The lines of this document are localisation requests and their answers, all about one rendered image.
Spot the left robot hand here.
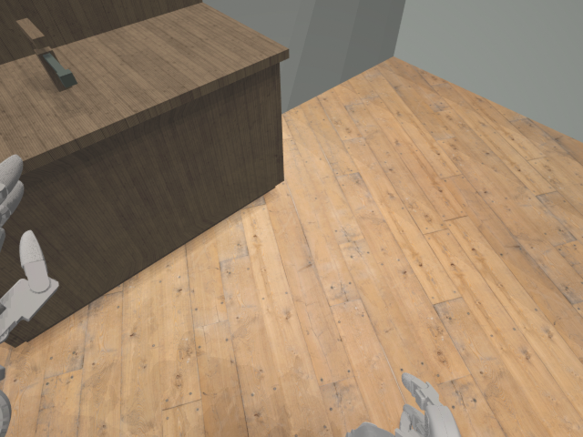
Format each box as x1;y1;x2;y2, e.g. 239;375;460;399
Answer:
0;155;59;344

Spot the tap lever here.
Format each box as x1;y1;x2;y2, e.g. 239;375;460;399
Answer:
43;53;77;88

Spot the counter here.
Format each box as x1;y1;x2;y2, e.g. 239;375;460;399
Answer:
0;0;289;348

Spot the right robot hand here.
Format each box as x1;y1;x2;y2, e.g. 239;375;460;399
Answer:
394;372;461;437

